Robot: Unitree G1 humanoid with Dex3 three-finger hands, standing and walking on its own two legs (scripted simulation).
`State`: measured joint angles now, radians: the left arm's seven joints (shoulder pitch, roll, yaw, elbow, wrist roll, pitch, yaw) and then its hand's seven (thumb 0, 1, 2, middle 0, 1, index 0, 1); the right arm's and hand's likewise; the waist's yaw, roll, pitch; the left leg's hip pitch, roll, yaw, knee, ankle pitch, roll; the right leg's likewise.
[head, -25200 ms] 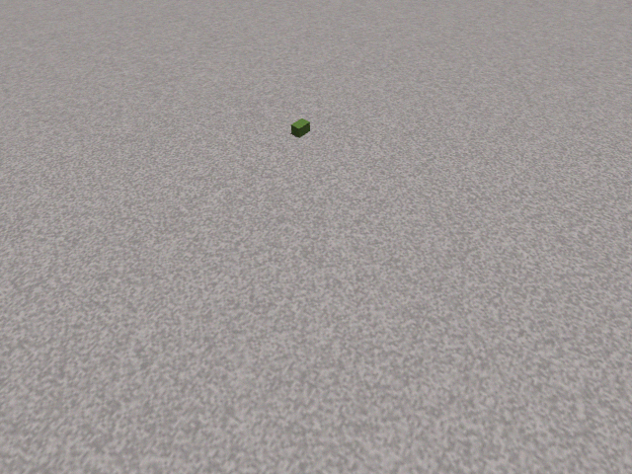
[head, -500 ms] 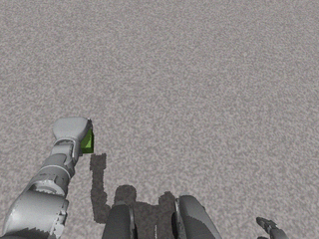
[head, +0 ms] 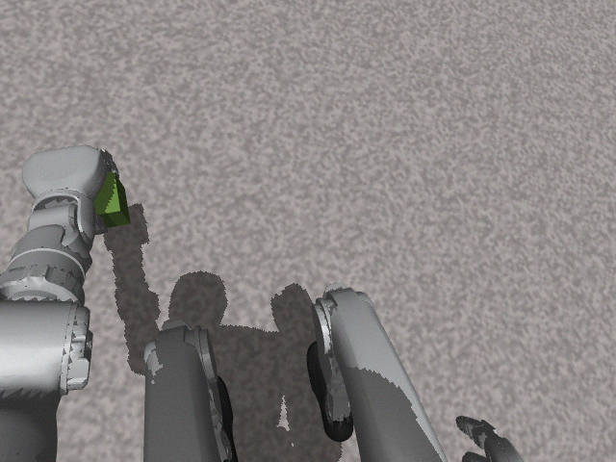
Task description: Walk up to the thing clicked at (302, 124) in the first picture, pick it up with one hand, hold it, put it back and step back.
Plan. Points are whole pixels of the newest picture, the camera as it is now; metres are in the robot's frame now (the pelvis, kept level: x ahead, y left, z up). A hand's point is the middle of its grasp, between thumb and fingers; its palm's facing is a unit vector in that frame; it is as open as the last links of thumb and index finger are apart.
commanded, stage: crouch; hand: left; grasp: from above
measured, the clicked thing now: (90, 204) +0.50 +0.22 -0.17
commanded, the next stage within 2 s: lower in 1.14 s
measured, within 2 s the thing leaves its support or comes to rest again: neither
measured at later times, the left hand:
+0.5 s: hand (108, 200) +0.53 +0.22 -0.23, palm faces -0.45 -0.04 -0.89, open 8.6 cm
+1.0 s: hand (113, 199) +0.54 +0.22 -0.28, palm faces -0.44 -0.04 -0.90, open 8.6 cm
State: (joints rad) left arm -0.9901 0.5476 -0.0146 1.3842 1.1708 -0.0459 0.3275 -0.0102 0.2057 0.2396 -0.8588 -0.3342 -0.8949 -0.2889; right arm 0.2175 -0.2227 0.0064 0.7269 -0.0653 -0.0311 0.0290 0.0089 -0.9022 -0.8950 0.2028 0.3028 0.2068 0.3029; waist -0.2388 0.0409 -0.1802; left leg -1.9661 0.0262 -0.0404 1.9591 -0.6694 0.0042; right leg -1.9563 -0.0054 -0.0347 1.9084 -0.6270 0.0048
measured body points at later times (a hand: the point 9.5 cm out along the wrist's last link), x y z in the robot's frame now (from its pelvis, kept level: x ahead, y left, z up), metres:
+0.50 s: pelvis -0.01 +0.00 -0.08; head +0.25 +0.04 +0.28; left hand +0.54 +0.22 -0.18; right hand +0.00 -0.27 -0.19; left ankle +0.07 +0.12 -0.43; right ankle +0.09 -0.12 -0.43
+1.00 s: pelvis -0.01 +0.00 -0.13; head +0.25 +0.05 +0.23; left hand +0.56 +0.22 -0.23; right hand -0.03 -0.26 -0.22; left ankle +0.07 +0.12 -0.43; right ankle +0.09 -0.12 -0.43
